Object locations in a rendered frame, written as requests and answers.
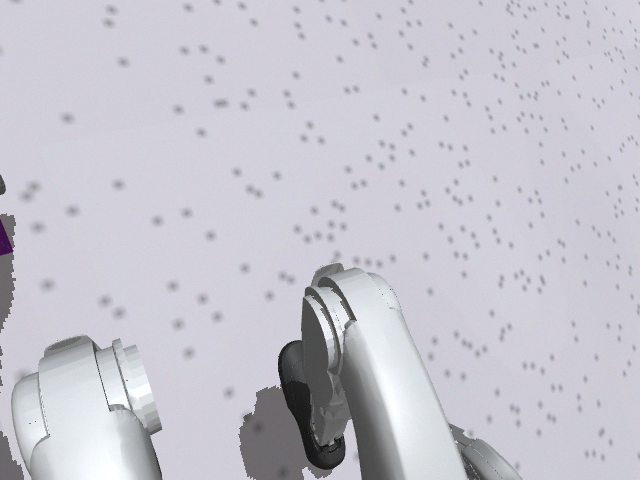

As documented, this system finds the right robot foot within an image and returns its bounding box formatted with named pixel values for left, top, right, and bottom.
left=278, top=340, right=345, bottom=470

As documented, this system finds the right robot hand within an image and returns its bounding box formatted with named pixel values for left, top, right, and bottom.
left=449, top=423, right=523, bottom=480

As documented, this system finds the cube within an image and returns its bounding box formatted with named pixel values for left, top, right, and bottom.
left=0, top=219, right=14, bottom=256

